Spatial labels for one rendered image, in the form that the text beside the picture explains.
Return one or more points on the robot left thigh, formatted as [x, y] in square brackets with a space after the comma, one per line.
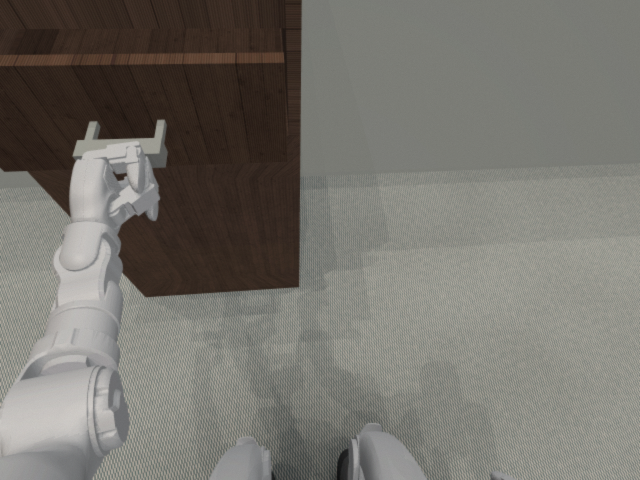
[243, 462]

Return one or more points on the robot left forearm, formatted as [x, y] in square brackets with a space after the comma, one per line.
[85, 319]

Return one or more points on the drawer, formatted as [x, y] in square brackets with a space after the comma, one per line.
[221, 92]

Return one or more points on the left robot hand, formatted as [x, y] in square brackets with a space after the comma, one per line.
[94, 187]

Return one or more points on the left robot upper arm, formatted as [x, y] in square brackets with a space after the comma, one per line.
[61, 426]

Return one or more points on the robot right thigh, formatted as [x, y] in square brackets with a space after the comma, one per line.
[379, 455]

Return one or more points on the robot thigh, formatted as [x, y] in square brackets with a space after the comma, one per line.
[379, 455]
[243, 462]

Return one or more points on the handle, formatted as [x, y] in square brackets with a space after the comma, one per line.
[153, 148]

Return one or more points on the cabinet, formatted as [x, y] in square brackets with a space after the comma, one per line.
[220, 227]

